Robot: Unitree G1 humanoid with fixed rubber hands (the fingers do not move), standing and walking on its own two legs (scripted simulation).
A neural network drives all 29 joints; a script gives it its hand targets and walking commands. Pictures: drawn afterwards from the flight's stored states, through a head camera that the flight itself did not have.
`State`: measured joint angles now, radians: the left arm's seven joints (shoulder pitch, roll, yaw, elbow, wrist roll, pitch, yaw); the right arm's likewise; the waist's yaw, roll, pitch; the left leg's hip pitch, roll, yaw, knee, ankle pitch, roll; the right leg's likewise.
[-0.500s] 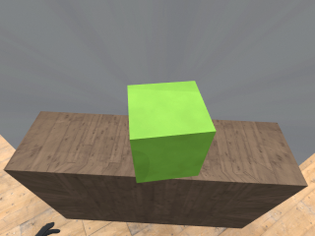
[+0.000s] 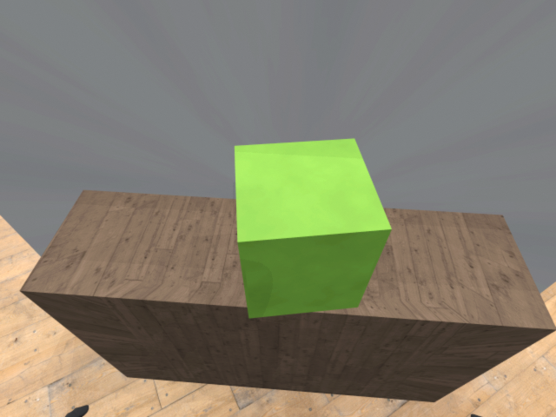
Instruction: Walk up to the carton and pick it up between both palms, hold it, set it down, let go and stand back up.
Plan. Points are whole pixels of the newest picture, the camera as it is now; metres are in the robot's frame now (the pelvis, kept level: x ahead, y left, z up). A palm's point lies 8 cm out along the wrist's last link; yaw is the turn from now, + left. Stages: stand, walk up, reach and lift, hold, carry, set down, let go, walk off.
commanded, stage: reach and lift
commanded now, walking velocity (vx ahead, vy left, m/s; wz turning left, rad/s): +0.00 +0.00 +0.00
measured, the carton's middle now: (299, 231) +0.43 -0.02 -0.02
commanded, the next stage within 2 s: none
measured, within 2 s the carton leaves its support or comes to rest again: neither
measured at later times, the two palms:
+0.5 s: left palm (106, 373) +0.20 +0.27 -0.07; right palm (498, 401) +0.18 -0.30 -0.07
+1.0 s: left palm (136, 350) +0.23 +0.23 -0.06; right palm (469, 373) +0.21 -0.27 -0.06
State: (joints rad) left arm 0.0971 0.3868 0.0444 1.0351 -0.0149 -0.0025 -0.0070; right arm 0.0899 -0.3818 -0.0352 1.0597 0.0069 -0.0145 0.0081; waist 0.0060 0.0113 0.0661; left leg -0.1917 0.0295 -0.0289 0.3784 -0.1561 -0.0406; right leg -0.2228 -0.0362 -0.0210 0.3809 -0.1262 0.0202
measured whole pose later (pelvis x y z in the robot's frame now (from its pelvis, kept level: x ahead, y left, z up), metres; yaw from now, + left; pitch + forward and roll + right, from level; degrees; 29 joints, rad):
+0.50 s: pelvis +0.03 -0.01 -0.01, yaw -1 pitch -8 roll +0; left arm 0.15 0.28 0.14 0.39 0.06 0.42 0.02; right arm 0.18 -0.33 -0.10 0.67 0.00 -0.07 0.09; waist 0.00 -0.02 0.14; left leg -0.06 0.08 0.02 0.49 -0.28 -0.07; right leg -0.11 -0.01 -0.01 0.52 -0.27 0.00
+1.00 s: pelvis +0.07 +0.00 +0.00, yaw -2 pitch -7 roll +0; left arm 0.24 0.14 0.06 0.43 0.04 0.10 0.07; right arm 0.19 -0.32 -0.03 0.77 0.12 -0.29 0.12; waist 0.01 0.00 0.07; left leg 0.04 0.07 0.04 0.33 -0.25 -0.04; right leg 0.00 -0.02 0.01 0.33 -0.21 0.02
